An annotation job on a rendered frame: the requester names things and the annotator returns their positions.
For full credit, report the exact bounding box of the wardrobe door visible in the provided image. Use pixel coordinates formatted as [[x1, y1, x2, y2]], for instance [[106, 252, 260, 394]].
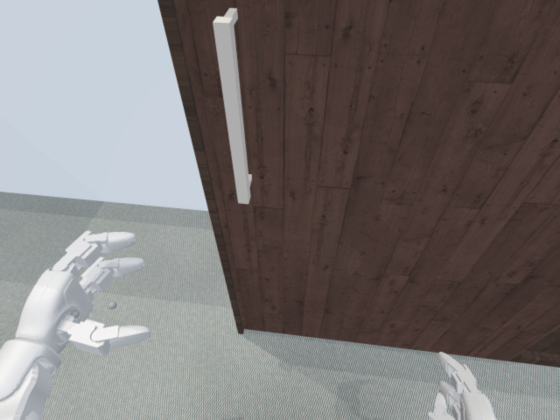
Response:
[[174, 0, 560, 361], [526, 327, 560, 354]]

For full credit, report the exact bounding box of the handle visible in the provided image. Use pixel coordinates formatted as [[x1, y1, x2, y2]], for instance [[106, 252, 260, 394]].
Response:
[[213, 8, 252, 204]]

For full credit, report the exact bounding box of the right robot hand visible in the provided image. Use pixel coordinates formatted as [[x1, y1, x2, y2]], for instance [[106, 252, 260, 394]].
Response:
[[429, 352, 496, 420]]

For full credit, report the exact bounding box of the left robot forearm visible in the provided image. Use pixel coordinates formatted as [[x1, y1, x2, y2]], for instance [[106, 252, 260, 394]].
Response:
[[0, 339, 61, 420]]

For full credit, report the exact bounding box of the left robot hand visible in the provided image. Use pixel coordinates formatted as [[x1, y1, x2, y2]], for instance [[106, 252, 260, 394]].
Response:
[[16, 231, 151, 356]]

